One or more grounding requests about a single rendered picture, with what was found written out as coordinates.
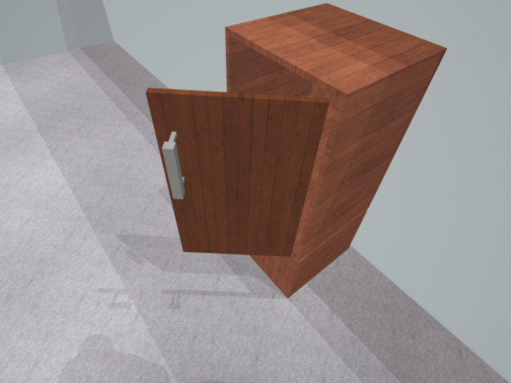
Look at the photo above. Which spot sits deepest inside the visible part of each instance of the cupboard door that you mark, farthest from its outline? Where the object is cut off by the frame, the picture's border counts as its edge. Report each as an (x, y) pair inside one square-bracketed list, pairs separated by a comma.
[(246, 160)]

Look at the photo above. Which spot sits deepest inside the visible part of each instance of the handle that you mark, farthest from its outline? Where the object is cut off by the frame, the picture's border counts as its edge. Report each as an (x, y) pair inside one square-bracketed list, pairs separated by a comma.
[(172, 164)]

